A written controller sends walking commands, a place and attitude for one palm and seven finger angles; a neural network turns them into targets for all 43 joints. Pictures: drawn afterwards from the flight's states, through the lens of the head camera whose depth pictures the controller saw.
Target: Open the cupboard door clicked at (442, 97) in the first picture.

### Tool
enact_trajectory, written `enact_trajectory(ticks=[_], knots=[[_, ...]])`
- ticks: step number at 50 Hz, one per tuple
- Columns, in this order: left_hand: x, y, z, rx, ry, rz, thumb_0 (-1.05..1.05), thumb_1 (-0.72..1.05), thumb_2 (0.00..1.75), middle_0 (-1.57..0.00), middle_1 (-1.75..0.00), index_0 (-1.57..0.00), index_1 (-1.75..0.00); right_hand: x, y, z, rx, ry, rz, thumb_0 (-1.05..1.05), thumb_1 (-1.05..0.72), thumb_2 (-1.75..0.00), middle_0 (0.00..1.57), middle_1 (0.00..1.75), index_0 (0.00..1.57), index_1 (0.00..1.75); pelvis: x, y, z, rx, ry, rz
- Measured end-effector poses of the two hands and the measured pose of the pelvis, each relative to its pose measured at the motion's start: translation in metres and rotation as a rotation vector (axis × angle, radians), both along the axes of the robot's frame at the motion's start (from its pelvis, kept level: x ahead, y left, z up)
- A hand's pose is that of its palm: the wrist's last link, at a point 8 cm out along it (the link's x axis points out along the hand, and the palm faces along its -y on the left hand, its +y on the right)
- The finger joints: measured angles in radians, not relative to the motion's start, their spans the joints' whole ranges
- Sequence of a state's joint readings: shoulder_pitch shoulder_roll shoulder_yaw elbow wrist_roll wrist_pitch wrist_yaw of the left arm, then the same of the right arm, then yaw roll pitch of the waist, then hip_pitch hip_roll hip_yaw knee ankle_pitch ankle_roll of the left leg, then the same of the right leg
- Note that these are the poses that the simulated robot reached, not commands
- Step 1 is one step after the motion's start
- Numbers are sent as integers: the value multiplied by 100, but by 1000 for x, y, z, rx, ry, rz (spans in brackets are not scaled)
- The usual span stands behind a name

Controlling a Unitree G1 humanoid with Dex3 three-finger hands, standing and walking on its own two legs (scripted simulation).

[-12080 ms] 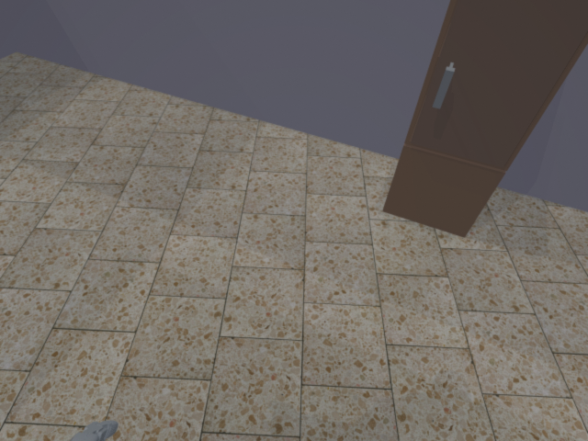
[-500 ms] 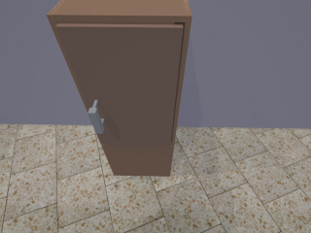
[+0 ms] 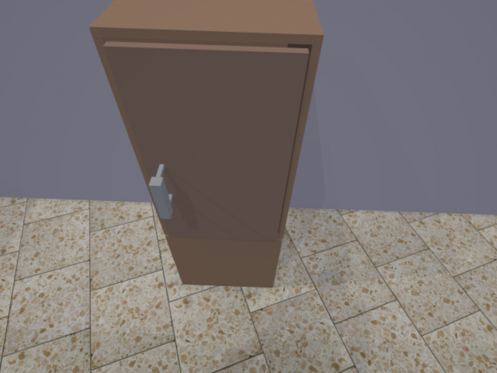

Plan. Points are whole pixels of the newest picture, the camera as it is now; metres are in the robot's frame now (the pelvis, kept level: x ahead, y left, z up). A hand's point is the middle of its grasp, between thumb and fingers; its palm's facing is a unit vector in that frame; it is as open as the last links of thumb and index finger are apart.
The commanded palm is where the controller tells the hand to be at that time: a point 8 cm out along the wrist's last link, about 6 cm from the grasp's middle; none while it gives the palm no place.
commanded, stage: look again from close up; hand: left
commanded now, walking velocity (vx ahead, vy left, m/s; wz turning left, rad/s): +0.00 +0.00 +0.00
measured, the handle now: (163, 191) +0.51 +0.23 -0.08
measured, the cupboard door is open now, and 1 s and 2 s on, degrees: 0 0 0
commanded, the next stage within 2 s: raise the hand with hooked fingers in 0.56 s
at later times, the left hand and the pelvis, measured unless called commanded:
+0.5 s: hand out of the picture +0.00 +0.18 -0.17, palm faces +0.01 -0.98 -0.19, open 7.4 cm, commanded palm none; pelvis +0.00 +0.00 +0.00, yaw +0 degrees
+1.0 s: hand (146, 359) +0.15 +0.17 -0.05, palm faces -0.01 -1.00 -0.03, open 8.1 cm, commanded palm +0.11 +0.25 -0.07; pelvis -0.07 -0.03 -0.08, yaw +1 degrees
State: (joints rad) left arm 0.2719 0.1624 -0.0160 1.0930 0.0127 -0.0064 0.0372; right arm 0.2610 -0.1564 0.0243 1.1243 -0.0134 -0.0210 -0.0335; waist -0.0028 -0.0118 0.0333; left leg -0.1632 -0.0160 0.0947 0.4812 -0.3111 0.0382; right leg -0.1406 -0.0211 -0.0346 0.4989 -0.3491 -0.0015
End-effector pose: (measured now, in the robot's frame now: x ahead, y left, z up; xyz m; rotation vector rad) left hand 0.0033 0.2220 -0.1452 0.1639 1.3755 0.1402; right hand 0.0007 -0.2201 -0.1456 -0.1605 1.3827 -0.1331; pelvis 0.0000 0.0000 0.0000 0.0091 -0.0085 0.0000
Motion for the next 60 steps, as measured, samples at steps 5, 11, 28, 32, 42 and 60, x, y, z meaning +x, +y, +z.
enact_trajectory(ticks=[5,11,28,32,42,60], knots=[[0,0,0,-5,4,0,0,91,90,-20,-30,-20,-30,4,-2,2,-8,-6,1,1,-91,-90,20,30,20,30,0,1,1,0,0,0],[-2,0,-1,-10,8,2,0,91,90,-20,-30,-20,-30,7,-3,4,-14,-10,7,1,-91,-90,20,30,20,30,-1,0,2,0,2,2],[-2,3,2,-1,1,3,0,91,90,-20,-30,-20,-30,10,-8,6,-17,-17,13,1,-91,-90,20,30,20,30,-3,-3,3,0,3,6],[0,4,3,3,-7,2,0,91,90,-20,-30,-20,-30,11,-10,7,-19,-20,16,0,-91,-90,20,30,20,30,-5,-4,4,1,2,6],[133,15,119,38,-964,79,1,85,88,-21,-34,-20,-33,74,-30,26,-55,-498,62,1,-90,-90,21,30,20,30,-28,-9,-11,5,87,49],[88,21,70,-72,-1369,-100,1,47,72,-23,-58,-23,-57,136,-41,-14,-96,-830,233,1,-90,-90,20,30,20,30,-89,-39,-116,-48,269,53]])
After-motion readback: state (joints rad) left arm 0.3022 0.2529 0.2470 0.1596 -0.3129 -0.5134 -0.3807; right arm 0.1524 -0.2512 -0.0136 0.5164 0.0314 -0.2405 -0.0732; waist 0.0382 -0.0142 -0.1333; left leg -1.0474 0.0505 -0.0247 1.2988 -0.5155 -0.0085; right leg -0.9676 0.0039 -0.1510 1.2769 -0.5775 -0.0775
